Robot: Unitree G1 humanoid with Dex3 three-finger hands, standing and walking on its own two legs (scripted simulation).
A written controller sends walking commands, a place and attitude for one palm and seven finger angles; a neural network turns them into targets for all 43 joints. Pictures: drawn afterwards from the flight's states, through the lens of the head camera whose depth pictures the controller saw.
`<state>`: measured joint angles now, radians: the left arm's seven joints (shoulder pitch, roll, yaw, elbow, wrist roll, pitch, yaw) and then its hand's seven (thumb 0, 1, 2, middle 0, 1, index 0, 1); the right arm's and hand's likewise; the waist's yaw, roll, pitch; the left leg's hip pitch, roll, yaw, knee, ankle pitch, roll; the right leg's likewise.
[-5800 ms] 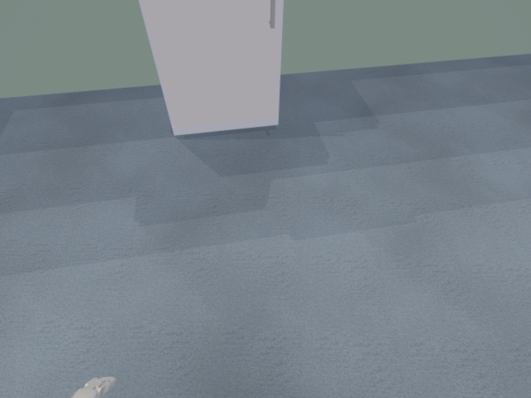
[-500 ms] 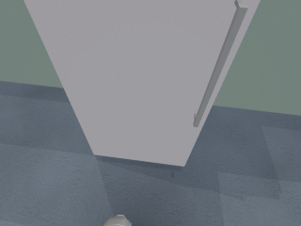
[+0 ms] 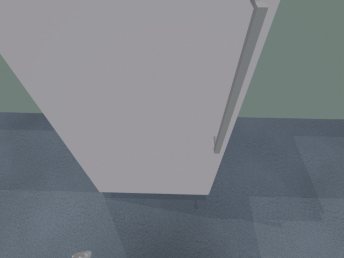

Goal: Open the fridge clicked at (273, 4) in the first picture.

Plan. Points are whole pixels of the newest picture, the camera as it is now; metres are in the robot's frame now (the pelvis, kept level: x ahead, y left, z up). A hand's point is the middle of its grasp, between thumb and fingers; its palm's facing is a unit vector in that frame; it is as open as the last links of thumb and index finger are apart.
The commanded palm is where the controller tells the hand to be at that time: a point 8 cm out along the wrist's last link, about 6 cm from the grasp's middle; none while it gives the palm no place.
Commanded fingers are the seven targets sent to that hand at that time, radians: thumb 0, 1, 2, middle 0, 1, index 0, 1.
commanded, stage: come to a stop and stand still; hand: right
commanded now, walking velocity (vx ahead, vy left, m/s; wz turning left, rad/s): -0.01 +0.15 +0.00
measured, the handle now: (230, 97) +0.48 -0.13 +0.10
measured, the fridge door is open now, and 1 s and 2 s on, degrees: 0 0 0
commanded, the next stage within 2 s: look again from close up in 1.36 s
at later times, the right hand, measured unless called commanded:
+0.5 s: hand out of the picture -0.03 -0.15 -0.16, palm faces +0.00 +0.98 -0.20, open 7.4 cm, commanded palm none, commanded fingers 0.00 -0.90 -0.90 0.20 0.30 0.20 0.30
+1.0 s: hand out of the picture -0.04 -0.10 -0.17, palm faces +0.04 +0.99 -0.15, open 7.4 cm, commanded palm none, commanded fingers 0.00 -0.90 -0.90 0.20 0.30 0.20 0.30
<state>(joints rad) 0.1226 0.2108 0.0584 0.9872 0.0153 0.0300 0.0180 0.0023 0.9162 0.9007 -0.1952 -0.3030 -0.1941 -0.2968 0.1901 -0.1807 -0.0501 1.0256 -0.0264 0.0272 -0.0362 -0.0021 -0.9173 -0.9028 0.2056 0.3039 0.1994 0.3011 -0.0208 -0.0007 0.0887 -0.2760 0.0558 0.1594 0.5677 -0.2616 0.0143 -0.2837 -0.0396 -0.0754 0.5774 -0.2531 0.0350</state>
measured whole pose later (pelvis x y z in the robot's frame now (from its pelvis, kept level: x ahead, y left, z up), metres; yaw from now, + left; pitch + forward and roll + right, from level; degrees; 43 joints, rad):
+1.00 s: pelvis -0.02 +0.04 +0.01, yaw +0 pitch -2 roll +0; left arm 0.30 0.10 0.01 1.18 0.01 0.01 0.03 0.00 0.90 0.90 -0.20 -0.30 -0.20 -0.30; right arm 0.32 -0.10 0.00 1.14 -0.01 0.00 -0.04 0.00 -0.91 -0.90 0.20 0.30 0.20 0.30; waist 0.01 0.00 0.05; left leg -0.07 -0.01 0.07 0.42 -0.32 0.03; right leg -0.24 -0.08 -0.06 0.44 -0.17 0.05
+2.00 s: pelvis -0.02 -0.01 +0.00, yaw +1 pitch -1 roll +0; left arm 0.26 0.18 0.00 1.03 0.02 0.00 0.01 0.00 0.91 0.90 -0.20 -0.30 -0.20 -0.30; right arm 0.29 -0.22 0.01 1.02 -0.02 0.00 -0.03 0.00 -0.91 -0.90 0.20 0.30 0.20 0.30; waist 0.00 0.01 0.03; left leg -0.15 0.06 0.03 0.51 -0.34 -0.04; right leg -0.31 -0.01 -0.08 0.52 -0.21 -0.03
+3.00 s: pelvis -0.06 +0.04 -0.09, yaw +0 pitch +14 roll +3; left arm 0.21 0.20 0.01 0.63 -0.03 -0.24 0.10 0.01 0.90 0.90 -0.20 -0.30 -0.20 -0.30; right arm 0.29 -0.32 -0.32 0.15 0.36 -0.37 0.47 0.01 -0.31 -0.65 0.25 0.69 0.24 0.68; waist -0.01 -0.03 -0.12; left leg -0.82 -0.02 0.11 1.19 -0.61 0.03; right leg -1.01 -0.09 0.05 1.18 -0.41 0.04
